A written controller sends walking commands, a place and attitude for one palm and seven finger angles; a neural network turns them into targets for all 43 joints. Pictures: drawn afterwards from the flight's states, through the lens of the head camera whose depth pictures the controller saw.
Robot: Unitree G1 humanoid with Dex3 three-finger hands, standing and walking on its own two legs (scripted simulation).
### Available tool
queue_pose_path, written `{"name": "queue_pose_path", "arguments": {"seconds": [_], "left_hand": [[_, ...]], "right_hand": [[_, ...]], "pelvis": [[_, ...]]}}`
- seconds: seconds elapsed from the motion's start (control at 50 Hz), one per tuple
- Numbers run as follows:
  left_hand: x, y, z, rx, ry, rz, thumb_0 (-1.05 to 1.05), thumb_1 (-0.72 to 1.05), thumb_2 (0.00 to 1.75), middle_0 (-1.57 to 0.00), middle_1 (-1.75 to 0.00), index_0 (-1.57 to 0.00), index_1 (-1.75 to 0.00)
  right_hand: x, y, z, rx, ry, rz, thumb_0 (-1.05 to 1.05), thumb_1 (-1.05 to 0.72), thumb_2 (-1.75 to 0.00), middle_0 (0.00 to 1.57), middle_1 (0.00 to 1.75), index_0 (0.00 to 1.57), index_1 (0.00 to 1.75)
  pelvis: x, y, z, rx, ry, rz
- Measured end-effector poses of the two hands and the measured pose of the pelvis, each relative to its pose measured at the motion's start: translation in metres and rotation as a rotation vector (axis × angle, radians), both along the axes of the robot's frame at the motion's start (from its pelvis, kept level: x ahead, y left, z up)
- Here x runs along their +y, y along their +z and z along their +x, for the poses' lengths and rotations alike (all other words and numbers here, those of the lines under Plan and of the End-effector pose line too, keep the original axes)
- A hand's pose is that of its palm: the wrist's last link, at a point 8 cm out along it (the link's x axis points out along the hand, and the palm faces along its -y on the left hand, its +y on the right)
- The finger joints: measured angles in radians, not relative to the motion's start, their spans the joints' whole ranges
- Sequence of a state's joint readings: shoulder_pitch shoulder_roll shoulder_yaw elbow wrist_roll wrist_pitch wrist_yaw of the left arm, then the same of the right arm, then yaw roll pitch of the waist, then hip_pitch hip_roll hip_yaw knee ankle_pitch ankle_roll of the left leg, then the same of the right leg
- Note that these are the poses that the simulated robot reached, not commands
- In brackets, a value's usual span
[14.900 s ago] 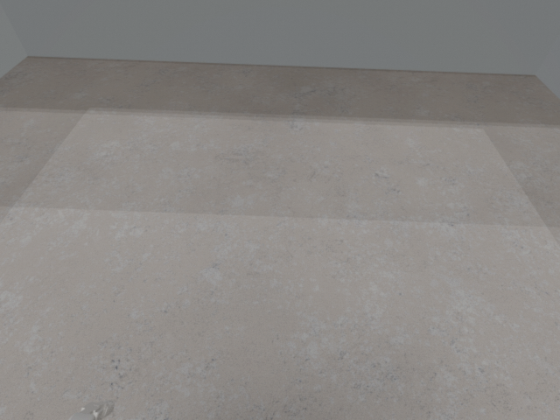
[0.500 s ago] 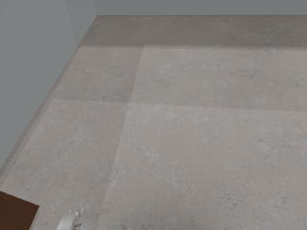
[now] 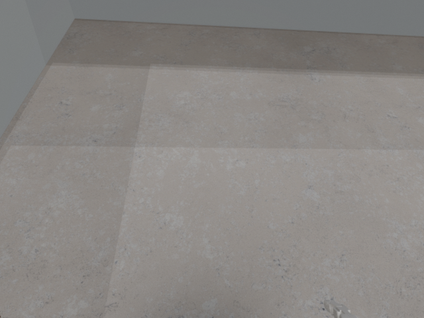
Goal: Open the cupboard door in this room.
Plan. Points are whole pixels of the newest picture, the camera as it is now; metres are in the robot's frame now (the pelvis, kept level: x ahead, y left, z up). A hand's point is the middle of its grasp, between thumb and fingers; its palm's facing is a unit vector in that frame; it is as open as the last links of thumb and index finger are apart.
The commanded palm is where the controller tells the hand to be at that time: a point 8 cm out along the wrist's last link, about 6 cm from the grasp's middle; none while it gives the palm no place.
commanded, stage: walk to a spot facing it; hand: left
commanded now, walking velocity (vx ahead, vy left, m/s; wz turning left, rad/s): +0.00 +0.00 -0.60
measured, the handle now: out of the picture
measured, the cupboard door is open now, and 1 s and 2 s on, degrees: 0 0 0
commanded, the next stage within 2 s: turn to face it in 0.78 s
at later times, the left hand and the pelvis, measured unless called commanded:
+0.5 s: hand (143, 290) +0.18 +0.17 -0.16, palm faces -0.35 -0.91 -0.21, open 7.4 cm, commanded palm none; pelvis +0.01 +0.01 +0.00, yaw -20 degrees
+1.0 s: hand (181, 297) +0.18 +0.08 -0.16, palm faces -0.46 -0.86 -0.23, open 7.4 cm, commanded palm none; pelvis +0.11 -0.09 +0.00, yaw -31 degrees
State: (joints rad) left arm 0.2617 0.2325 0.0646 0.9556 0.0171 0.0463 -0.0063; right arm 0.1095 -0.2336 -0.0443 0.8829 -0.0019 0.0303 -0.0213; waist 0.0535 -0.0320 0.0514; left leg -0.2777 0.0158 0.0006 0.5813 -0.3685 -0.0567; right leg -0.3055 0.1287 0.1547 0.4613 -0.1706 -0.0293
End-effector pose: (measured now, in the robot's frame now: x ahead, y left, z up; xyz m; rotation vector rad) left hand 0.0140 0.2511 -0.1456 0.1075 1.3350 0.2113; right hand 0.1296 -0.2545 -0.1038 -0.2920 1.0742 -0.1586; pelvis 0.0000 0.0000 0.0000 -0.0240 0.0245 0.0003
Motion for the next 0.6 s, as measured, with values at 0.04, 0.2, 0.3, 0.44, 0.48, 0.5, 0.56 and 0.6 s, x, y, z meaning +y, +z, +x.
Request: {"name": "queue_pose_path", "arguments": {"seconds": [0.04, 0.2, 0.3, 0.44, 0.48, 0.5, 0.56, 0.6], "left_hand": [[0.012, -0.007, 0.002, 0.015, -0.015, -0.006, 0.01, 0.9, 0.89, -0.2, -0.3, -0.21, -0.3], [0.045, 0.003, 0.042, 0.009, -0.141, 0.002, 0.01, 0.9, 0.89, -0.2, -0.3, -0.2, -0.3], [0.044, 0.006, 0.08, -0.015, -0.223, 0.018, 0.01, 0.91, 0.9, -0.19, -0.3, -0.2, -0.3], [-0.002, 0.009, 0.148, -0.079, -0.388, 0.006, 0.01, 0.91, 0.9, -0.19, -0.3, -0.2, -0.3], [-0.025, 0.012, 0.17, -0.11, -0.448, -0.002, 0.01, 0.91, 0.9, -0.19, -0.3, -0.2, -0.3], [-0.037, 0.013, 0.181, -0.126, -0.479, -0.005, 0.01, 0.91, 0.9, -0.19, -0.3, -0.2, -0.3], [-0.079, 0.019, 0.213, -0.182, -0.572, -0.011, 0.01, 0.91, 0.9, -0.19, -0.3, -0.2, -0.3], [-0.107, 0.02, 0.232, -0.241, -0.622, -0.011, 0.01, 0.91, 0.9, -0.19, -0.3, -0.2, -0.3]], "right_hand": [[0.009, 0.004, -0.007, -0.02, -0.019, -0.011, 0.01, -0.91, -0.9, 0.2, 0.29, 0.2, 0.3], [0.031, 0.011, -0.059, 0.03, -0.14, -0.002, 0.01, -0.91, -0.9, 0.21, 0.3, 0.2, 0.3], [0.039, 0.003, -0.103, 0.092, -0.249, 0.028, 0.01, -0.91, -0.9, 0.21, 0.3, 0.2, 0.3], [0.039, -0.014, -0.179, 0.213, -0.435, 0.076, 0.01, -0.91, -0.9, 0.21, 0.3, 0.2, 0.3], [0.036, -0.02, -0.201, 0.244, -0.488, 0.092, 0.01, -0.91, -0.9, 0.21, 0.3, 0.2, 0.3], [0.035, -0.023, -0.212, 0.257, -0.516, 0.101, 0.01, -0.91, -0.9, 0.21, 0.3, 0.2, 0.3], [0.027, -0.036, -0.24, 0.293, -0.59, 0.13, 0.01, -0.91, -0.9, 0.21, 0.3, 0.2, 0.3], [0.021, -0.048, -0.254, 0.318, -0.622, 0.153, 0.01, -0.91, -0.9, 0.2, 0.3, 0.2, 0.3]], "pelvis": [[0.008, -0.002, -0.001, -0.01, -0.026, 0.007], [0.031, 0.009, 0.003, -0.029, -0.14, -0.03], [0.032, 0.009, 0.006, -0.027, -0.203, -0.032], [0.02, 0.004, 0.008, -0.022, -0.299, -0.015], [0.014, 0.002, 0.01, -0.022, -0.333, -0.006], [0.01, 0.0, 0.011, -0.021, -0.351, -0.001], [-0.006, -0.006, 0.015, -0.017, -0.399, 0.015], [-0.019, -0.014, 0.018, -0.015, -0.419, 0.021]]}}
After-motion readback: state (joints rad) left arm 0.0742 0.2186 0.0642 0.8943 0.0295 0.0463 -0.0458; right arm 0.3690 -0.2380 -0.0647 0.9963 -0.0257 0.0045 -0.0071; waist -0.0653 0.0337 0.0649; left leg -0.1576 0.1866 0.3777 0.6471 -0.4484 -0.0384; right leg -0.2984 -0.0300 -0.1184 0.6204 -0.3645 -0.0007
